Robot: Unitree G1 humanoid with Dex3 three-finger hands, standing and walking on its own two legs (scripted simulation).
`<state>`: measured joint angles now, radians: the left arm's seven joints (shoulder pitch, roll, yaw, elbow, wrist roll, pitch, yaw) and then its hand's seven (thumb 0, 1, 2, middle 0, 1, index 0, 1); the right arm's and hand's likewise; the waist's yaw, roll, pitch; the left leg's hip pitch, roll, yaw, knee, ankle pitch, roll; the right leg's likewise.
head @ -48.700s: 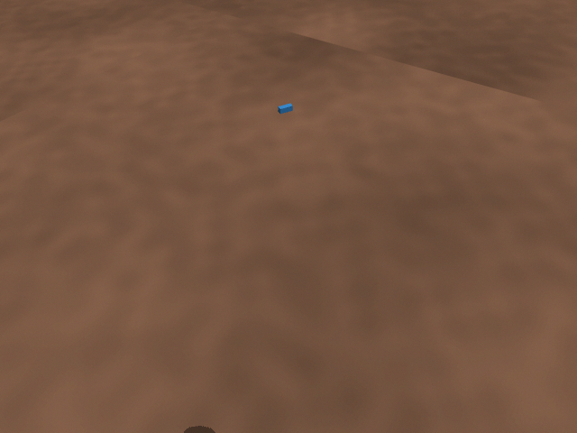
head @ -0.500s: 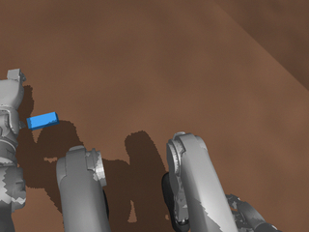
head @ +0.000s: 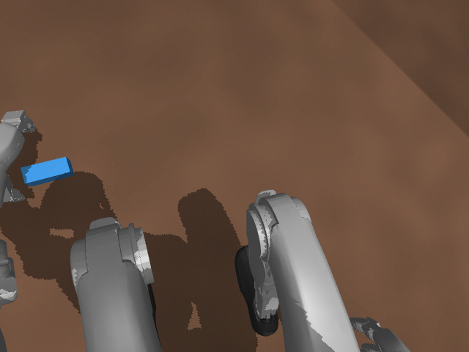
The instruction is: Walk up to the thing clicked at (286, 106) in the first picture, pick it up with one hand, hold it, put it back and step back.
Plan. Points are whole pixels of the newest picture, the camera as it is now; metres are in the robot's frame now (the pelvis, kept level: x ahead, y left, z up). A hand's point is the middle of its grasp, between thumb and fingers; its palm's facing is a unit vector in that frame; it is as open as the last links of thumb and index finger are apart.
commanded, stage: home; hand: left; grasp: from above
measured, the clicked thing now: (48, 171) +0.45 +0.32 -0.31
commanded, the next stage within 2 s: none
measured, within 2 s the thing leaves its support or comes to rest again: neither
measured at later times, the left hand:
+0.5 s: hand out of the picture +0.36 +0.31 -0.02, palm faces -0.33 -0.45 -0.83, open 8.9 cm
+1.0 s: hand out of the picture +0.24 +0.25 +0.20, palm faces +0.09 -0.92 -0.37, open 7.4 cm
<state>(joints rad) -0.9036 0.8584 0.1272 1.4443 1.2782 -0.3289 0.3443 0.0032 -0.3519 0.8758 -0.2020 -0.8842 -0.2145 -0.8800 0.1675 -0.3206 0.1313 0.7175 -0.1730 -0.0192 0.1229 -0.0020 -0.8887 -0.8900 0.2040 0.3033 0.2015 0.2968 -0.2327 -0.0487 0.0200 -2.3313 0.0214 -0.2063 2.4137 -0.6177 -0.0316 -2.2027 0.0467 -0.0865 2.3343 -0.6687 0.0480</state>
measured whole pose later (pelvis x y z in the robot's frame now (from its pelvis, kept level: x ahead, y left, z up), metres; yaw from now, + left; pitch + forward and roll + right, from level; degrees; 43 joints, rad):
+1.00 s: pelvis +0.05 +0.00 +0.28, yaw +9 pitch +23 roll -5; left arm 0.19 0.32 0.04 0.10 0.08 0.34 0.06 0.01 0.89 0.90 -0.21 -0.30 -0.21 -0.30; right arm 0.13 -0.21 0.03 0.54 0.04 -0.10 -0.08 0.00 -0.90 -0.90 0.21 0.30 0.20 0.30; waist -0.04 0.04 -0.19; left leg -1.33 0.04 -0.09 1.50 -0.57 -0.02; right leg -1.23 -0.01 -0.05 1.44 -0.61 0.03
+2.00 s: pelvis +0.09 +0.00 +0.39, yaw +11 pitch +10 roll -2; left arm 0.50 0.22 0.03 -0.12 -0.05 0.46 0.01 0.01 0.90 0.90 -0.20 -0.30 -0.20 -0.30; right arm 0.29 -0.22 0.04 0.55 0.00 -0.24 -0.19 0.01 -0.90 -0.90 0.21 0.30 0.21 0.30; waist -0.03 0.05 -0.16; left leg -0.71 0.04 -0.07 1.01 -0.47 -0.03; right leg -0.63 -0.01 -0.05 0.95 -0.50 0.02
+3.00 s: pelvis +0.10 +0.01 +0.39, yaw +11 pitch +10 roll -2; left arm 0.50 0.23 0.03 -0.14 -0.05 0.46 0.01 0.01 0.90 0.90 -0.20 -0.29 -0.20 -0.30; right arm 0.29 -0.22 0.03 0.55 0.00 -0.24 -0.19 0.01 -0.89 -0.90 0.21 0.30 0.21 0.30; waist -0.03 0.05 -0.17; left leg -0.71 0.04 -0.06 1.02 -0.49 -0.02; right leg -0.63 -0.01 -0.05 0.96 -0.51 0.02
